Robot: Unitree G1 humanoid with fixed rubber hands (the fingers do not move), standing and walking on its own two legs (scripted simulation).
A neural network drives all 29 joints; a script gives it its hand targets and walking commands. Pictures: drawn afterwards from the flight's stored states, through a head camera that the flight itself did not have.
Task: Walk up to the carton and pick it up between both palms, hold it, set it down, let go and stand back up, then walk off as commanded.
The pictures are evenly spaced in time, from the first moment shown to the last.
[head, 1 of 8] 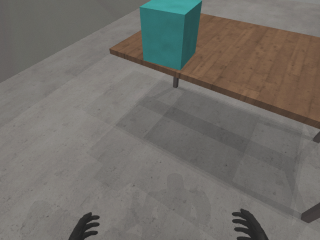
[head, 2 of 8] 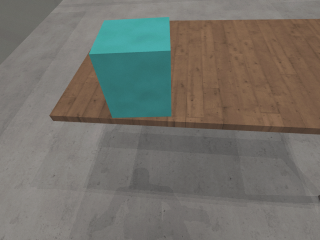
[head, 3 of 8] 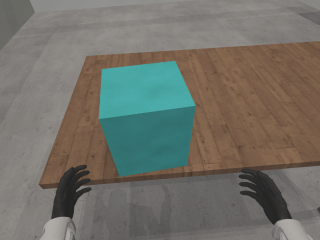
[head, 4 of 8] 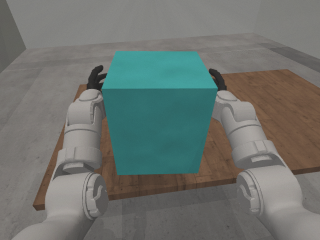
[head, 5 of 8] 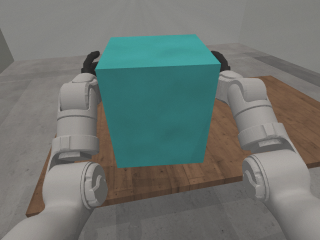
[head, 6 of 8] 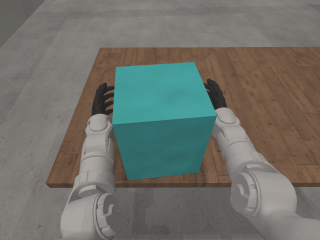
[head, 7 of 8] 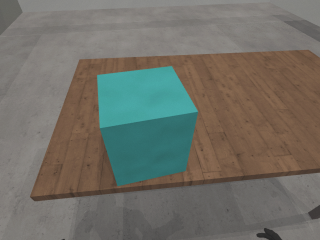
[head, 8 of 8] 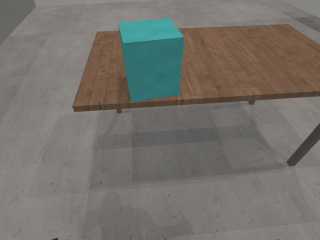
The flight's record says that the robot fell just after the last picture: no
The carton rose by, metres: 0.21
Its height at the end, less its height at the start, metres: +0.00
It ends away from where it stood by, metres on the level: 0.01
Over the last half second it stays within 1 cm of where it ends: yes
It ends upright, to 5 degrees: yes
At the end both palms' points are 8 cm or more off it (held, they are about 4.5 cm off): yes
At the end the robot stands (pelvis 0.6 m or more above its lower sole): yes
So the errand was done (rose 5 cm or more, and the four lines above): yes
